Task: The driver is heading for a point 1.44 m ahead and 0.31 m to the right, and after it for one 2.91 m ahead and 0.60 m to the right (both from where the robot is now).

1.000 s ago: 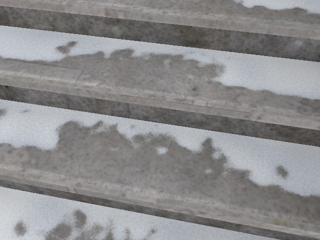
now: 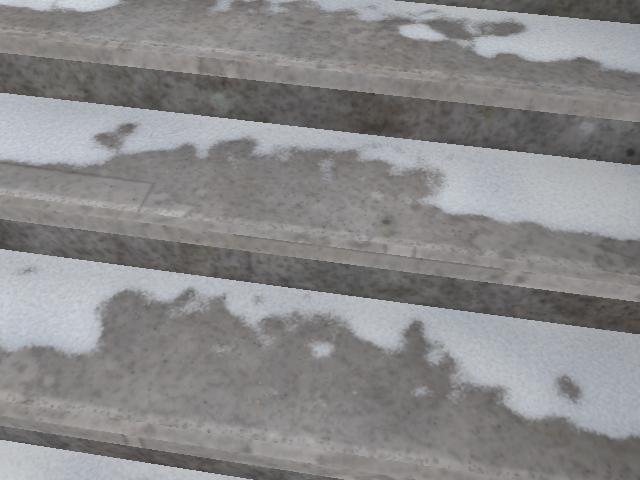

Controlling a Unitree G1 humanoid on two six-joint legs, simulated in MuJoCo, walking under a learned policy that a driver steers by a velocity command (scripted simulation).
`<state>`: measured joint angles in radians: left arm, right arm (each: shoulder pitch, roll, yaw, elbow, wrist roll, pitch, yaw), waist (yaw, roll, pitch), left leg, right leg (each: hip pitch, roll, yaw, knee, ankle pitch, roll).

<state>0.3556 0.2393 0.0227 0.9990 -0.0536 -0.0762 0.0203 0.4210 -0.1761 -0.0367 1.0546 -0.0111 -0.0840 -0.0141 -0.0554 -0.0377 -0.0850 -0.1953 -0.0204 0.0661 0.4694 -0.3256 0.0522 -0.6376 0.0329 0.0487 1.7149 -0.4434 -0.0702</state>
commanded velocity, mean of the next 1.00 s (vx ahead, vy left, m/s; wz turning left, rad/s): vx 0.48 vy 0.00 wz -0.32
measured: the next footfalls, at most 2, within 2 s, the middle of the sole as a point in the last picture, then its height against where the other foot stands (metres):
right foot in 0.26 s outside the picture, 0.16 m higher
left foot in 0.80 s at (248, 371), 0.16 m higher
